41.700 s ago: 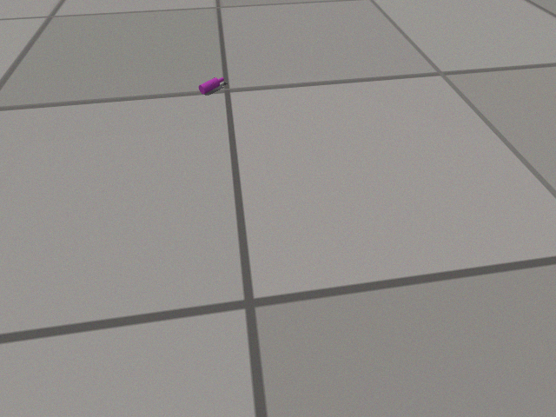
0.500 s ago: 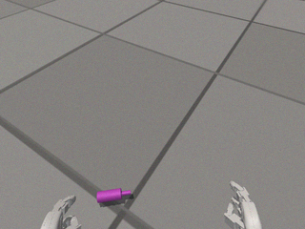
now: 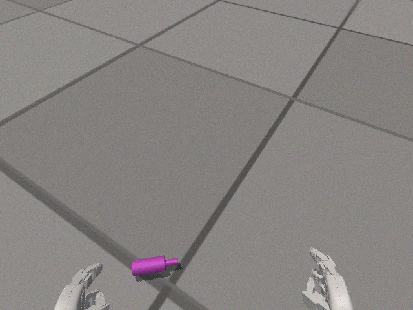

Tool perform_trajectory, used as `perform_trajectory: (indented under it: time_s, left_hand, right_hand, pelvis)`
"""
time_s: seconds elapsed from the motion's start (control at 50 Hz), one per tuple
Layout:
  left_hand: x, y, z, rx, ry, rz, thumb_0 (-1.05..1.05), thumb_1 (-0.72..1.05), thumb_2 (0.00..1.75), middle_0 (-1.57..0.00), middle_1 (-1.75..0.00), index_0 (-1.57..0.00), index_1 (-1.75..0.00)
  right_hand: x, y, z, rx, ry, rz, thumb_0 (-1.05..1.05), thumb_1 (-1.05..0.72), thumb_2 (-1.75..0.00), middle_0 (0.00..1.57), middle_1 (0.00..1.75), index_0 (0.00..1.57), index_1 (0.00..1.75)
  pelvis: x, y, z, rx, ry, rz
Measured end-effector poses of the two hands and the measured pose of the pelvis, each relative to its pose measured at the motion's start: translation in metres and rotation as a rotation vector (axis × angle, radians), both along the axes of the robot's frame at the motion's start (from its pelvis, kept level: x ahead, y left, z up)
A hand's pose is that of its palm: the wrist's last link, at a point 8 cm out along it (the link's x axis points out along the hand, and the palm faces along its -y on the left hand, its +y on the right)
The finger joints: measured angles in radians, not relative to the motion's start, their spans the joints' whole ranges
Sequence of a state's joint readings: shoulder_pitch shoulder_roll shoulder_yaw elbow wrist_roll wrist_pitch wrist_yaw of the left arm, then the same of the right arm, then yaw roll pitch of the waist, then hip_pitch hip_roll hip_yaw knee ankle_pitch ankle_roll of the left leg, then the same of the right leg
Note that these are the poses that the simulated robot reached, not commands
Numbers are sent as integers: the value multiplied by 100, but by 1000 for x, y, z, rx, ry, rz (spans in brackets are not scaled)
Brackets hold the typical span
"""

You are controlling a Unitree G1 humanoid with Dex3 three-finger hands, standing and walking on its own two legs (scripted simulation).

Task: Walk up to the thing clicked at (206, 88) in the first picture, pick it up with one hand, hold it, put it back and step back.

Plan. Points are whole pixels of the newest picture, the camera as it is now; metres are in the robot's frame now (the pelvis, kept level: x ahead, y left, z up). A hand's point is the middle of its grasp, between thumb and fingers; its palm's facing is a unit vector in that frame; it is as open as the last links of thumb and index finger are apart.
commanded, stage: home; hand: left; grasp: from above
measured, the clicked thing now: (155, 264) +0.45 +0.19 -0.68
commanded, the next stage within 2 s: stand in 0.50 s
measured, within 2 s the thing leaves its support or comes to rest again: neither
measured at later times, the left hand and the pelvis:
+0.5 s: hand out of the picture +0.16 +0.18 -0.05, palm faces +0.05 -0.98 -0.21, open 7.4 cm; pelvis +0.00 -0.01 +0.00, yaw +0 degrees
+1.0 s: hand out of the picture +0.08 +0.24 -0.11, palm faces +0.03 -0.94 -0.34, open 7.4 cm; pelvis +0.00 +0.00 +0.04, yaw +0 degrees
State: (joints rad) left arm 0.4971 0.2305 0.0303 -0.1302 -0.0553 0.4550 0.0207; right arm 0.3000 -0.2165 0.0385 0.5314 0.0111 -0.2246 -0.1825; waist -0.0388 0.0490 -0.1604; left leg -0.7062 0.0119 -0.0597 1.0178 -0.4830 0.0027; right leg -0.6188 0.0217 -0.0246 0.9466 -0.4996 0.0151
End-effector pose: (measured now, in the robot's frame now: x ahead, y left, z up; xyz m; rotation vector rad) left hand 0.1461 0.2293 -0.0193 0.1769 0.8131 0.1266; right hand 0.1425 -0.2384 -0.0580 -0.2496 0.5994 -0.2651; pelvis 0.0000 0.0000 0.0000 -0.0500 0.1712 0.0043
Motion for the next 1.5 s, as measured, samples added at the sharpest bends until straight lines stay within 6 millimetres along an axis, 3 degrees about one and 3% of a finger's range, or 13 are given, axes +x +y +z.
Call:
perform_trajectory:
  time_s: [0.6,0.7,0.9,1.1,1.28,1.5]
  left_hand:
    - [-1,-5,1,5,-4,3,1,91,90,-20,-30,-20,-30]
    - [3,12,-23,103,-8,-41,1,90,90,-20,-30,-20,-30]
    - [-46,49,-47,133,218,39,1,91,90,-20,-30,-20,-30]
    - [-97,54,-52,108,380,102,1,91,90,-20,-30,-20,-30]
    - [-117,56,-47,100,440,118,1,91,90,-20,-30,-20,-30]
    - [-126,62,-40,123,468,128,1,91,90,-20,-30,-20,-30]
  right_hand:
    - [4,-6,0,3,-7,2,2,-90,-89,21,30,20,30]
    - [-6,-13,-17,-42,262,146,1,-90,-89,21,30,20,30]
    - [-47,-37,-15,2,470,47,1,-90,-89,21,30,21,30]
    - [-71,-30,-10,34,563,-1,1,-90,-89,21,30,20,30]
    - [-84,-24,-8,58,599,-13,1,-90,-89,21,30,20,30]
    - [-96,-36,-7,59,633,-31,1,-90,-89,21,30,20,30]
  pelvis:
    - [0,-6,-1,3,5,3]
    - [-8,-6,12,38,-91,-4]
    - [-5,1,34,46,-165,-13]
    - [-4,6,51,43,-217,-5]
    - [-10,8,61,46,-244,-2]
    - [-15,4,65,48,-249,1]
